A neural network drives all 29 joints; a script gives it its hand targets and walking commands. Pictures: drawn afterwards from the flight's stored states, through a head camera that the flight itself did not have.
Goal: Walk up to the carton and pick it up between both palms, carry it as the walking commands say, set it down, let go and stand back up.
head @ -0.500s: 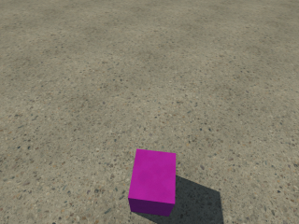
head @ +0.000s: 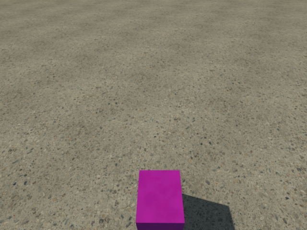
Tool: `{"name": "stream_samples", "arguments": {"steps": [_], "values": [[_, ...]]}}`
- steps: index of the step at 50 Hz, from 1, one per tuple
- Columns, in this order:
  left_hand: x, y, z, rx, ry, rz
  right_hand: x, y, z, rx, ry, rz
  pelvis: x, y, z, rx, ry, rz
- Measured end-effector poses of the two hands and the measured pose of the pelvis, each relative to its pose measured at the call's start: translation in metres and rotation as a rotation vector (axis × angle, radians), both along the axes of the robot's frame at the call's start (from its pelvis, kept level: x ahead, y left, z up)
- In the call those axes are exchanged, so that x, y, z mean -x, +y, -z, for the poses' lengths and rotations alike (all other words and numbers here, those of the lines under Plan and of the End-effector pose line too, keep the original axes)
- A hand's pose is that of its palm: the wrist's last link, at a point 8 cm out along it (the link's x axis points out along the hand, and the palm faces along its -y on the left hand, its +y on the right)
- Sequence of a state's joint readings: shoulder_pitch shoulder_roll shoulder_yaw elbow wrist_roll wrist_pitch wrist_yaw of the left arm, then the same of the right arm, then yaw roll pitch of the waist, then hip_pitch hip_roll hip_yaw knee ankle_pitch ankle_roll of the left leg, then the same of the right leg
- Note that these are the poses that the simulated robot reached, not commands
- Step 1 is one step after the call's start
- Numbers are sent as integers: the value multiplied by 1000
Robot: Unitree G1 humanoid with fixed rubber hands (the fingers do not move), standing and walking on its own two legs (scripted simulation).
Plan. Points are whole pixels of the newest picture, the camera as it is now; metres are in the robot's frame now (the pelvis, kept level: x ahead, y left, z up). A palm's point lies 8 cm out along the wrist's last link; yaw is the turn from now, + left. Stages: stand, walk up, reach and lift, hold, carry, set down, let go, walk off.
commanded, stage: walk up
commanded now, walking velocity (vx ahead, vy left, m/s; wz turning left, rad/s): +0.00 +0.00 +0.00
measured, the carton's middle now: (159, 204) +0.44 -0.02 -0.64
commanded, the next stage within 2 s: stand in 0.02 s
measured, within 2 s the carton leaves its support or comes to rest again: neither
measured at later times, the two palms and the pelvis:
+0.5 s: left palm out of the picture -0.01 +0.21 -0.15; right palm out of the picture -0.02 -0.20 -0.15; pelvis +0.00 +0.01 +0.00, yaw +0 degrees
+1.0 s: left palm out of the picture +0.15 +0.21 -0.14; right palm out of the picture +0.16 -0.21 -0.13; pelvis -0.03 +0.00 -0.03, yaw +1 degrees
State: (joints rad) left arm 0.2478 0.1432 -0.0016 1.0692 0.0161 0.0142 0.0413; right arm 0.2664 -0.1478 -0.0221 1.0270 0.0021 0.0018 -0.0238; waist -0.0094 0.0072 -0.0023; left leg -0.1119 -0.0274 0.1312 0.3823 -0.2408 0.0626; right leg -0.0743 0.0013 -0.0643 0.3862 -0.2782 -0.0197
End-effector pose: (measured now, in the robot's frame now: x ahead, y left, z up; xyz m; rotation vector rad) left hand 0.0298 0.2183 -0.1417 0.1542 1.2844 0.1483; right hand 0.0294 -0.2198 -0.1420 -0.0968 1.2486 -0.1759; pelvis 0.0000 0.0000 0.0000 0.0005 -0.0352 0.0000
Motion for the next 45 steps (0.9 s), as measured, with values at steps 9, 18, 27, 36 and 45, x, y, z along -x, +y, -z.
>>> {"name": "stream_samples", "arguments": {"steps": [9, 18, 27, 36, 45], "values": [[35, -10, 10, 44, 91, -18, 20, -8, -5, 51, 72, -5, 5, 1, -1, 6, -4, 0], [51, -9, 6, 41, 152, -25, 47, 7, 3, 16, 157, 12, 7, 6, -1, 9, 11, 1], [38, -6, 5, 25, 119, -17, 45, 18, 7, -12, 140, 23, 4, 7, 0, 9, 9, 3], [36, -8, 7, 30, 112, -11, 42, 9, 4, 11, 133, 20, 5, 4, -1, 7, 10, 3], [-111, 11, 5, 3, -74, 10, -112, -11, -4, 31, -67, -71, 34, 0, 35, 15, 163, -4]]}}
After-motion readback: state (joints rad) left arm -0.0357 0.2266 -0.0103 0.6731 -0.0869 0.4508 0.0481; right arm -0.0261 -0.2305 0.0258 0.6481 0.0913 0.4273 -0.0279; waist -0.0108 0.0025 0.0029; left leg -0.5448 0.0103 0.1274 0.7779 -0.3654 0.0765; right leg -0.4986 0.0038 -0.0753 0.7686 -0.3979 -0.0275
